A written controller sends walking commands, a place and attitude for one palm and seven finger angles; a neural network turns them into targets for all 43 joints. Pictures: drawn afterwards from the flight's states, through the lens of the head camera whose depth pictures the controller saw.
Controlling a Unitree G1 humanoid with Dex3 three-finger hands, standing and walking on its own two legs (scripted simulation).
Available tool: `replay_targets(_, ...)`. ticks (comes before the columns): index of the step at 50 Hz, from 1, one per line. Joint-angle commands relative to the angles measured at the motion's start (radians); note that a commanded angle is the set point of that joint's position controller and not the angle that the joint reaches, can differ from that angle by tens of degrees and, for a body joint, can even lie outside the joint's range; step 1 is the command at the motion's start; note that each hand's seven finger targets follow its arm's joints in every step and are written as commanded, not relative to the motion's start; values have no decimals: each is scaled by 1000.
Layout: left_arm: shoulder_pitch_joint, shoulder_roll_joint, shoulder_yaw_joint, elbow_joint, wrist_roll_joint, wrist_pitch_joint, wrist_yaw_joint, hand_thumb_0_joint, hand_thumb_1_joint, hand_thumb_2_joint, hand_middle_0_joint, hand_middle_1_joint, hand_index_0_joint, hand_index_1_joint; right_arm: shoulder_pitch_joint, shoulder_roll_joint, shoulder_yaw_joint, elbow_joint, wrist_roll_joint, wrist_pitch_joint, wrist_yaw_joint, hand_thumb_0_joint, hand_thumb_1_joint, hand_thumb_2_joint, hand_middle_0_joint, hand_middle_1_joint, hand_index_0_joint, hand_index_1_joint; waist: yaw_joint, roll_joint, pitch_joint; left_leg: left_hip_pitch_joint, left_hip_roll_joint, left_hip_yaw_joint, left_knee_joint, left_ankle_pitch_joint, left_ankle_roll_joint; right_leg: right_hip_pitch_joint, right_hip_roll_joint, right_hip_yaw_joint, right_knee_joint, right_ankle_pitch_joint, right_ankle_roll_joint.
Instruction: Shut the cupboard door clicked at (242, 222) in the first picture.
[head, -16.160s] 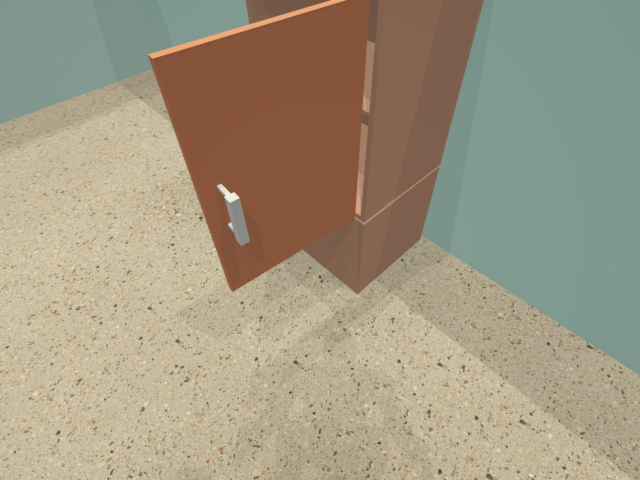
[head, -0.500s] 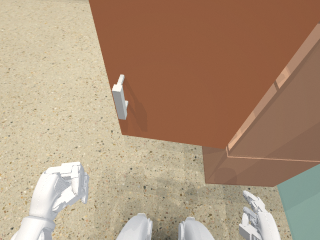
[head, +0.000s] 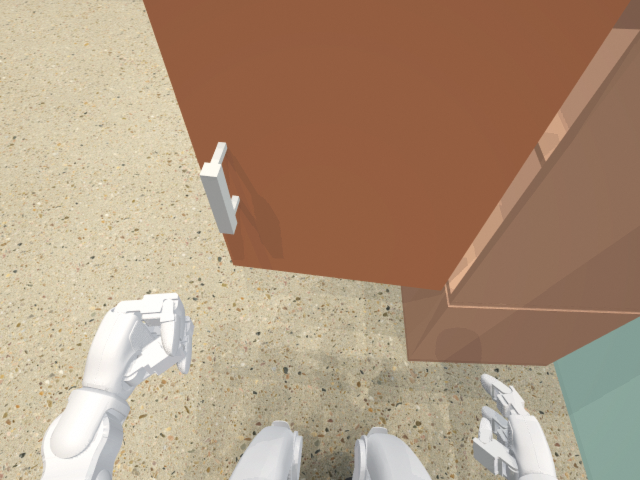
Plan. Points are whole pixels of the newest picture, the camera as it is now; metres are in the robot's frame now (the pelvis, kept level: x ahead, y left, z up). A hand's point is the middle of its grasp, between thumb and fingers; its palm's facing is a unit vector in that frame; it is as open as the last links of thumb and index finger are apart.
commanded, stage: bring the fist close to the handle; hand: left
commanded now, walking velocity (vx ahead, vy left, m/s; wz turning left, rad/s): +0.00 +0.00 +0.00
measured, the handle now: (224, 190) +0.48 +0.17 +0.05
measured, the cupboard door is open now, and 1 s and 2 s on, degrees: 85 85 76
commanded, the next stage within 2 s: push the door shut along its arc in 1.10 s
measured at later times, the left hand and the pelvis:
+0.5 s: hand (210, 290) +0.32 +0.15 +0.05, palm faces -0.09 -1.00 -0.02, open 3.1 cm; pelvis +0.00 +0.01 +0.01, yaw +0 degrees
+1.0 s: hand (235, 271) +0.36 +0.13 +0.04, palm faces -0.08 -1.00 -0.03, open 3.1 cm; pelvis +0.01 +0.01 +0.02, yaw -1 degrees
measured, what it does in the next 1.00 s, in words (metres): stands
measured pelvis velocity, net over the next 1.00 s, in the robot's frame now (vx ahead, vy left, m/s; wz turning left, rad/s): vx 0.01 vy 0.01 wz -0.02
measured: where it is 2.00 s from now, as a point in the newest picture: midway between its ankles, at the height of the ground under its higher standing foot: outside the picture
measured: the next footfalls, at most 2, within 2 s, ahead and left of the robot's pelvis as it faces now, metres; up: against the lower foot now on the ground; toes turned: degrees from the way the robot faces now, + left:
none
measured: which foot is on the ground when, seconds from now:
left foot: down 0.00-1.00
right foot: down 0.00-1.00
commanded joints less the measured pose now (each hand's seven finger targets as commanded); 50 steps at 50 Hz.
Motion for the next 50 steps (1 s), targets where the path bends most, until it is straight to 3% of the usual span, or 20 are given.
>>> replay_targets(1,-126,163,110,-219,-11,-56,38,0,900,900,-1300,-1500,-1300,-1500,-3,-131,-57,-142,0,-44,-6,0,-900,-900,200,300,200,300,-9,7,-304,123,34,-48,-192,301,-18,336,-53,184,-218,261,58)
replay_targets(2,-143,168,116,-207,-8,-55,53,0,900,900,-1300,-1500,-1300,-1500,0,-132,-55,-138,-4,-40,-6,0,-900,-900,200,300,200,300,-5,11,-296,121,33,-50,-194,312,-19,337,-50,176,-210,269,52)
replay_targets(5,-158,107,74,-141,8,-53,83,0,900,900,-1300,-1500,-1300,-1500,3,-129,-57,-133,-4,-30,4,0,-900,-900,200,300,200,300,-19,-20,-261,125,33,-48,-208,295,-22,310,-50,159,-214,258,54)
replay_targets(10,-208,56,-5,-110,34,-54,95,0,900,900,-1300,-1500,-1300,-1500,11,-139,-64,-133,-4,-15,11,0,-900,-900,200,300,200,300,-35,-28,-269,170,36,-56,-231,292,-22,277,-48,140,-216,259,55)
replay_targets(16,-342,75,3,-114,60,-96,138,0,900,900,-1300,-1500,-1300,-1500,14,-138,-67,-113,-12,-1,12,0,-900,-900,200,300,200,300,-38,-22,-304,211,37,-64,-237,307,-26,258,-48,129,-201,258,49)
replay_targets(17,-361,107,34,-120,64,-105,154,0,900,900,-1300,-1500,-1300,-1500,19,-143,-67,-106,-16,4,10,0,-900,-900,200,300,200,300,-26,10,-313,227,38,-69,-241,331,-31,252,-45,123,-190,268,41)
replay_targets(18,-375,69,-2,-108,73,-110,162,0,900,900,-1300,-1500,-1300,-1500,11,-136,-64,-105,-16,8,15,0,-900,-900,200,300,200,300,-32,26,-315,257,39,-71,-244,342,-35,229,-46,118,-186,268,42)
replay_targets(20,-425,56,-16,-69,81,-113,179,0,900,900,-1300,-1500,-1300,-1500,9,-137,-63,-93,-18,15,21,0,-900,-900,200,300,200,300,-41,37,-296,266,41,-78,-250,312,-40,194,-45,111,-191,230,42)
replay_targets(22,-433,65,-7,-23,91,-104,192,0,900,900,-1300,-1500,-1300,-1500,19,-145,-64,-86,-21,26,22,0,-900,-900,200,300,200,300,-41,13,-296,264,43,-86,-253,317,-41,193,-42,108,-190,231,39)
replay_targets(26,-513,13,-59,49,100,-75,188,0,900,900,-1300,-1500,-1300,-1500,24,-147,-66,-83,-15,47,28,0,-900,-900,200,300,200,300,-54,1,-310,287,45,-89,-263,302,-45,184,-45,104,-202,224,44)
replay_targets(29,-566,27,-39,99,99,-63,191,0,900,900,-1300,-1500,-1300,-1500,33,-148,-66,-81,-13,65,27,0,-900,-900,200,300,200,300,-58,-42,-309,272,44,-83,-263,307,-40,213,-44,111,-212,243,46)
replay_targets(35,-727,24,-40,125,115,-106,223,0,900,900,-1300,-1500,-1300,-1500,44,-146,-66,-57,-22,77,30,0,-900,-900,200,300,200,300,-63,15,-338,336,49,-93,-258,366,-53,170,-45,105,-192,267,41)
replay_targets(38,-609,47,4,161,119,-111,232,0,900,900,-1300,-1500,-1300,-1500,53,-147,-71,-63,-25,90,41,0,-900,-900,200,300,200,300,-27,7,-386,358,50,-86,-266,444,-62,221,-43,104,-185,327,37)
replay_targets(41,-561,2,-39,141,118,-106,227,0,900,900,-1300,-1500,-1300,-1500,50,-139,-74,-77,-21,106,54,0,-900,-900,200,300,200,300,-26,7,-390,363,50,-71,-270,476,-61,253,-46,109,-194,367,42)
replay_targets(42,-527,13,-30,162,120,-96,225,0,900,900,-1300,-1500,-1300,-1500,60,-144,-75,-80,-20,113,54,0,-900,-900,200,300,200,300,-23,-11,-375,355,52,-77,-276,487,-60,260,-43,106,-196,372,40)
replay_targets(44,-544,-10,-54,165,123,-90,225,0,900,900,-1300,-1500,-1300,-1500,56,-139,-75,-81,-17,125,56,0,-900,-900,200,300,200,300,-40,-31,-334,331,53,-65,-277,445,-52,255,-44,109,-210,361,46)
replay_targets(47,-627,13,-43,154,129,-106,239,0,900,900,-1300,-1500,-1300,-1500,54,-143,-74,-77,-20,129,46,0,-900,-900,200,300,200,300,-59,-73,-281,267,45,-59,-269,365,-35,264,-45,124,-222,332,47)
replay_targets(49,-648,15,-32,140,128,-134,248,0,900,900,-1300,-1500,-1300,-1500,45,-136,-74,-74,-21,125,44,0,-900,-900,200,300,200,300,-51,-48,-303,273,41,-53,-264,354,-34,269,-47,131,-218,327,46)
replay_targets(50,-679,6,-43,131,125,-148,249,0,900,900,-1300,-1500,-1300,-1500,42,-135,-72,-68,-23,122,43,0,-900,-900,200,300,200,300,-61,-60,-314,273,41,-57,-259,343,-33,266,-49,131,-216,316,49)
